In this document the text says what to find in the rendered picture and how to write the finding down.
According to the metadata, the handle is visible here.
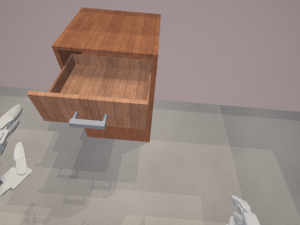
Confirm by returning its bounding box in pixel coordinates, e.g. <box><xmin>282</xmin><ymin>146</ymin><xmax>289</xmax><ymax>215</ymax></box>
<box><xmin>68</xmin><ymin>112</ymin><xmax>108</xmax><ymax>130</ymax></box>

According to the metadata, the robot right hand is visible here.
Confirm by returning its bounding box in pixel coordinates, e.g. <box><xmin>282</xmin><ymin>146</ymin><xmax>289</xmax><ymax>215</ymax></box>
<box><xmin>226</xmin><ymin>195</ymin><xmax>261</xmax><ymax>225</ymax></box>

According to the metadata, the robot left hand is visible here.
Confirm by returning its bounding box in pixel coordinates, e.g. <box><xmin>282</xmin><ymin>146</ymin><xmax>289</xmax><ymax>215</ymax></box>
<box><xmin>0</xmin><ymin>104</ymin><xmax>32</xmax><ymax>200</ymax></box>

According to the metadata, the drawer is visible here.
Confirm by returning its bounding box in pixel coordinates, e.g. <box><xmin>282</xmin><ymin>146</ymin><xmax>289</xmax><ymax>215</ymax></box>
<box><xmin>27</xmin><ymin>53</ymin><xmax>153</xmax><ymax>129</ymax></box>

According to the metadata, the cabinet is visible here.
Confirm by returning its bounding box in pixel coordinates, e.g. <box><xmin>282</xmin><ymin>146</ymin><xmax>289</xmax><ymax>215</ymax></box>
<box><xmin>52</xmin><ymin>7</ymin><xmax>161</xmax><ymax>143</ymax></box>

